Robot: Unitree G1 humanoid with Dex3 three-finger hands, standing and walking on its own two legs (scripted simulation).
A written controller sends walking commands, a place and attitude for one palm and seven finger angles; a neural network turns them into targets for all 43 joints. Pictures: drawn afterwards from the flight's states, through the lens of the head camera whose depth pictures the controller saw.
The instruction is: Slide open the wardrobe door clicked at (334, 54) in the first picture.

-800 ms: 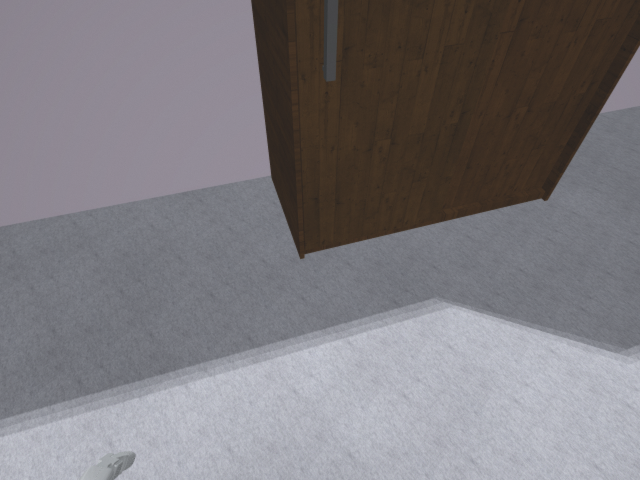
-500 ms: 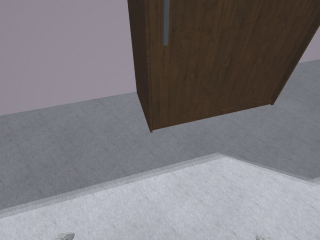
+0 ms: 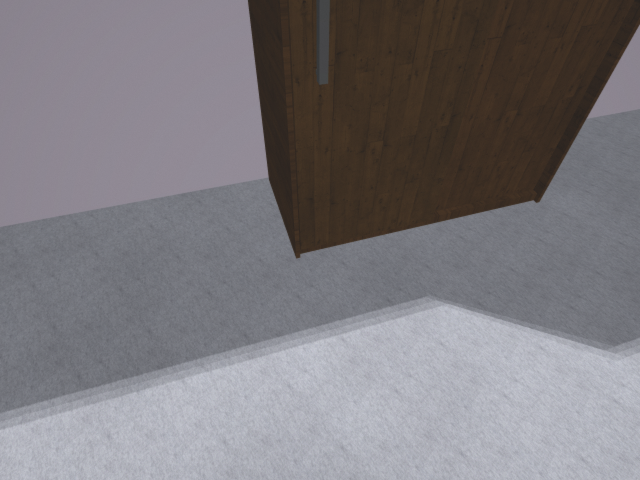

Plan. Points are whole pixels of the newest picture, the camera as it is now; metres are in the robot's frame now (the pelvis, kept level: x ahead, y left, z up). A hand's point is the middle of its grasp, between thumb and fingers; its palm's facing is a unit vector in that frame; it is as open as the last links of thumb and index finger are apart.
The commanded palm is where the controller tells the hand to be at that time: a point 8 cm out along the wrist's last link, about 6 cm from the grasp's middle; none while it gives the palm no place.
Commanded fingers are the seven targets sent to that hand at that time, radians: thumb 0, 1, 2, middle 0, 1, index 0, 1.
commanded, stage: stand and wait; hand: left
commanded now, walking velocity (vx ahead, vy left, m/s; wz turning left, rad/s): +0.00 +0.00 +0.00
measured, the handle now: (320, 31) +1.09 +0.06 +0.12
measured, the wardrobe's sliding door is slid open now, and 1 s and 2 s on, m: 0.00 0.00 0.00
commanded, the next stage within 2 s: look at it before walking up in 0.02 s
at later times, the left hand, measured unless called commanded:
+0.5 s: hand out of the picture +0.08 +0.25 -0.15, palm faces -0.03 -0.94 -0.33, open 7.3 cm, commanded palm none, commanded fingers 0.00 0.90 0.90 -0.20 -0.30 -0.20 -0.30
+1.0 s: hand out of the picture +0.07 +0.23 -0.17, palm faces -0.09 -0.95 -0.30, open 7.3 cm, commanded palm none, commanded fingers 0.00 0.90 0.90 -0.20 -0.30 -0.20 -0.30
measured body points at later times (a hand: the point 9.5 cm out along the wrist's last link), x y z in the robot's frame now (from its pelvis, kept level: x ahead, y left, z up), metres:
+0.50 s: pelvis +0.00 +0.00 +0.00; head +0.00 +0.00 +0.45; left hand +0.08 +0.30 -0.13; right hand +0.08 -0.29 -0.13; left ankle +0.01 +0.13 -0.74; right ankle +0.01 -0.11 -0.74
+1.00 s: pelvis +0.00 +0.00 -0.01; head +0.02 +0.00 +0.44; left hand +0.07 +0.28 -0.15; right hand +0.06 -0.28 -0.15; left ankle +0.01 +0.13 -0.74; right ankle +0.01 -0.11 -0.74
